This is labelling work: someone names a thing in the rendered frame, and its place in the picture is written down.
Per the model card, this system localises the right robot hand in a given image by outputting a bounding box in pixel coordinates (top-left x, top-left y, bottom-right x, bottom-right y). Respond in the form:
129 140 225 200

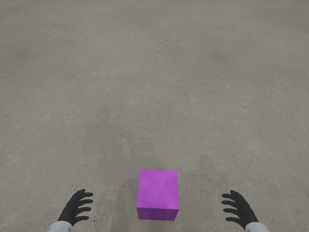
222 190 259 231

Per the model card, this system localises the left robot forearm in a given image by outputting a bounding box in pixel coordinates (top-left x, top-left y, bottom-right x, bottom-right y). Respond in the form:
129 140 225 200
47 221 72 232

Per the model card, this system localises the carton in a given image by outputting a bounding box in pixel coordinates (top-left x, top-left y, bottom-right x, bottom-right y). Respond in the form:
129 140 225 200
137 169 179 221

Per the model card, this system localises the right robot forearm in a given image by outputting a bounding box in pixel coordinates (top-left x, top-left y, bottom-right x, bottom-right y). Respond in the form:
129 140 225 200
245 222 270 232

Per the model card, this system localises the left robot hand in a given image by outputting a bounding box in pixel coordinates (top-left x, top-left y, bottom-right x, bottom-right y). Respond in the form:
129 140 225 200
58 189 93 226

